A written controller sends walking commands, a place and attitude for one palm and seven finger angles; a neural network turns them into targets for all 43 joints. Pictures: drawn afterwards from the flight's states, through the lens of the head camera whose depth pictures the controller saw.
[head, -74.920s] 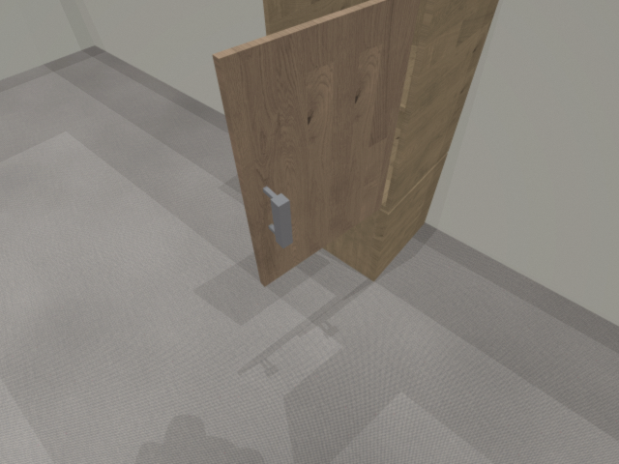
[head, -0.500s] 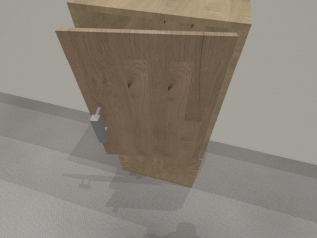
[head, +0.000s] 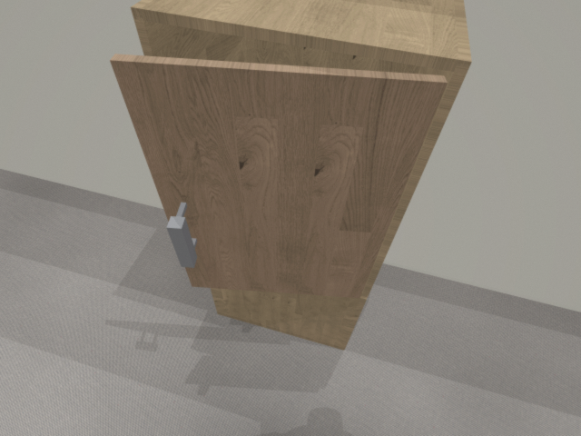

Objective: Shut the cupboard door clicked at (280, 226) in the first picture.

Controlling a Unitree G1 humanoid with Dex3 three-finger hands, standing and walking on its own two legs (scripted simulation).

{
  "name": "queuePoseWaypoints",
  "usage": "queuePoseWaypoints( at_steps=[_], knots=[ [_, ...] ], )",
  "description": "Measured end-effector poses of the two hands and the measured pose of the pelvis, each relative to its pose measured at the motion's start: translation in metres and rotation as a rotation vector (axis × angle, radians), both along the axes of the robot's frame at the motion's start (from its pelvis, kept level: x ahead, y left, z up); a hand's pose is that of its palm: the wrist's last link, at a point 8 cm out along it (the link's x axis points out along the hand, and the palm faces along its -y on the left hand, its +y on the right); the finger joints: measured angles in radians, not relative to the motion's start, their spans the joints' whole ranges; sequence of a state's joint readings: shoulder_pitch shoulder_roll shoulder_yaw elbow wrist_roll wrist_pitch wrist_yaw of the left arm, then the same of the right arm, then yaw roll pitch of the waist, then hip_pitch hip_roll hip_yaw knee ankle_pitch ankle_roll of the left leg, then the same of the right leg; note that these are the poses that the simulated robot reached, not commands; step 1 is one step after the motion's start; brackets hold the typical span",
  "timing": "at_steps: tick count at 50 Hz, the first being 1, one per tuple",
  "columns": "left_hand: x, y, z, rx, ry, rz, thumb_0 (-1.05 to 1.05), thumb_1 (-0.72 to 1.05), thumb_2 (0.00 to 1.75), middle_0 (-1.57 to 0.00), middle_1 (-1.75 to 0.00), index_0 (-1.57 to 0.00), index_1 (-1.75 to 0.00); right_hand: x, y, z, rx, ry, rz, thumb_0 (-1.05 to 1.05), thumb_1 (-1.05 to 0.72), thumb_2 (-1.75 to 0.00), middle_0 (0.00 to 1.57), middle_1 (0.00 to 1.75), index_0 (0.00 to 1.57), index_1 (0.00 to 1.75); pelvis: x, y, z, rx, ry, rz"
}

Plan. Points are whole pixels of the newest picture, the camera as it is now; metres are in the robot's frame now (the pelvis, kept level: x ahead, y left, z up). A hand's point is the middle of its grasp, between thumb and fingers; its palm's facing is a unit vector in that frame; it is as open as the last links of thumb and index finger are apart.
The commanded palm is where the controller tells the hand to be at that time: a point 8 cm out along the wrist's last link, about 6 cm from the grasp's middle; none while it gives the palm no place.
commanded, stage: look again from close up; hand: left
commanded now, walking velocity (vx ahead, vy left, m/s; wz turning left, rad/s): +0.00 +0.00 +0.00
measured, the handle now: (185, 234) +0.47 +0.23 -0.08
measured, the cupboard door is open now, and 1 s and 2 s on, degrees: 12 12 12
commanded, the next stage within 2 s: raise the hand and make a fist in 0.42 s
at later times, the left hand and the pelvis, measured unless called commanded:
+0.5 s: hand out of the picture +0.02 +0.19 -0.17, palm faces +0.01 -0.98 -0.22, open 7.4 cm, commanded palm none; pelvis +0.02 +0.00 +0.00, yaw +0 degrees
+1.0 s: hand out of the picture +0.13 +0.19 -0.09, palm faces +0.11 -0.99 -0.03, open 5.9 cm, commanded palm +0.13 +0.23 -0.07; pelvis -0.03 -0.04 -0.12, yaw +3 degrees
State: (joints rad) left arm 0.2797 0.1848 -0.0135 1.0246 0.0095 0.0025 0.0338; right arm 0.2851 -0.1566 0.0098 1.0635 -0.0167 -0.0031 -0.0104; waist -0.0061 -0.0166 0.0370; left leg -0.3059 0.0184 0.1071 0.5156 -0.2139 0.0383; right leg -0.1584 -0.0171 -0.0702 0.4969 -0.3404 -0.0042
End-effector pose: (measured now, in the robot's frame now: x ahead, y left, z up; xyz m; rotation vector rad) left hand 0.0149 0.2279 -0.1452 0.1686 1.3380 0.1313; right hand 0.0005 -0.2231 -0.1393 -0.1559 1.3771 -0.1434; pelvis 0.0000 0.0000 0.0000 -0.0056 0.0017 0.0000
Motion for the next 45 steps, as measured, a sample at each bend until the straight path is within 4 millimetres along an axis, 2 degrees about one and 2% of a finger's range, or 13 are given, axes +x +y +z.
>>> queuePoseWaypoints(
  at_steps=[8,15,21,27,28,29,33,34,36,38,40,42,45],
  knots=[
    [-0.018,0.000,-0.002,-0.012,0.064,0.017,0.01,0.91,0.90,-0.20,-0.30,-0.20,-0.30,0.035,-0.006,0.005,-0.025,-0.059,0.024,0.01,-0.91,-0.89,0.20,0.30,0.20,0.30,0.007,0.002,0.002,0.002,-0.006,-0.006],
    [-0.015,0.003,0.000,-0.006,0.065,0.023,0.01,0.91,0.90,-0.20,-0.30,-0.20,-0.30,0.060,-0.007,0.008,-0.030,-0.103,0.049,0.01,-0.90,-0.89,0.20,0.30,0.20,0.30,0.012,0.002,0.004,0.005,-0.006,-0.005],
    [-0.005,0.008,0.002,0.009,0.042,0.023,0.01,0.91,0.90,-0.20,-0.30,-0.20,-0.30,0.069,-0.009,0.009,-0.029,-0.112,0.061,0.01,-0.90,-0.89,0.20,0.30,0.20,0.30,0.014,0.001,0.004,0.008,-0.006,-0.001],
    [0.006,0.012,0.005,0.031,0.019,0.014,0.01,0.91,0.90,-0.20,-0.30,-0.20,-0.30,0.069,-0.012,0.007,-0.028,-0.102,0.059,0.01,-0.90,-0.89,0.20,0.30,0.20,0.30,0.016,0.000,0.004,0.003,-0.002,0.001],
    [0.018,0.016,0.011,0.031,-0.048,0.078,0.01,0.91,0.90,-0.20,-0.30,-0.20,-0.30,0.070,-0.013,0.009,-0.039,-0.138,0.059,0.01,-0.90,-0.89,0.20,0.30,0.20,0.30,0.014,-0.001,0.003,0.001,-0.007,0.004],
    [0.038,0.020,0.025,0.047,-0.187,0.102,0.01,0.90,0.90,-0.20,-0.30,-0.20,-0.30,0.073,-0.015,0.012,-0.056,-0.205,0.056,0.01,-0.90,-0.89,0.20,0.30,0.20,0.30,0.012,-0.002,0.001,0.004,-0.010,0.006],
    [0.118,0.019,0.106,0.070,-0.788,0.105,0.02,0.91,0.90,-0.21,-0.32,-0.21,-0.32,0.092,-0.022,0.022,-0.056,-0.472,0.064,0.01,-0.90,-0.89,0.20,0.30,0.20,0.30,0.006,-0.007,-0.009,0.024,0.017,0.062],
    [0.133,0.017,0.120,0.060,-0.918,0.095,0.02,0.91,0.90,-0.22,-0.33,-0.22,-0.33,0.099,-0.025,0.021,-0.051,-0.521,0.078,0.01,-0.90,-0.89,0.20,0.30,0.20,0.30,0.003,-0.010,-0.015,0.029,0.040,0.074],
    [0.153,0.014,0.133,0.019,-1.119,0.066,0.01,0.91,0.90,-0.24,-0.35,-0.24,-0.35,0.113,-0.031,0.017,-0.044,-0.597,0.104,0.01,-0.90,-0.89,0.20,0.30,0.20,0.30,-0.004,-0.014,-0.028,0.020,0.086,0.074],
    [0.159,0.008,0.133,-0.036,-1.262,-0.008,0.01,0.91,0.90,-0.26,-0.38,-0.26,-0.38,0.129,-0.038,0.013,-0.047,-0.663,0.127,0.01,-0.90,-0.89,0.20,0.30,0.20,0.30,-0.012,-0.019,-0.043,0.017,0.140,0.060],
    [0.154,0.001,0.119,-0.089,-1.341,-0.113,0.01,0.91,0.90,-0.29,-0.41,-0.29,-0.41,0.145,-0.046,0.007,-0.056,-0.729,0.147,0.01,-0.90,-0.89,0.20,0.30,0.20,0.30,-0.019,-0.026,-0.062,0.016,0.187,0.050],
    [0.142,-0.004,0.097,-0.139,-1.335,-0.171,0.01,0.91,0.90,-0.32,-0.44,-0.32,-0.44,0.160,-0.052,0.001,-0.067,-0.787,0.163,0.02,-0.90,-0.89,0.20,0.30,0.20,0.30,-0.025,-0.030,-0.081,0.014,0.216,0.044],
    [0.116,-0.001,0.067,-0.167,-1.262,-0.127,0.01,0.90,0.90,-0.38,-0.50,-0.38,-0.50,0.179,-0.056,-0.006,-0.085,-0.850,0.179,0.02,-0.90,-0.89,0.20,0.30,0.20,0.30,-0.031,-0.034,-0.102,0.004,0.237,0.045]
  ],
)
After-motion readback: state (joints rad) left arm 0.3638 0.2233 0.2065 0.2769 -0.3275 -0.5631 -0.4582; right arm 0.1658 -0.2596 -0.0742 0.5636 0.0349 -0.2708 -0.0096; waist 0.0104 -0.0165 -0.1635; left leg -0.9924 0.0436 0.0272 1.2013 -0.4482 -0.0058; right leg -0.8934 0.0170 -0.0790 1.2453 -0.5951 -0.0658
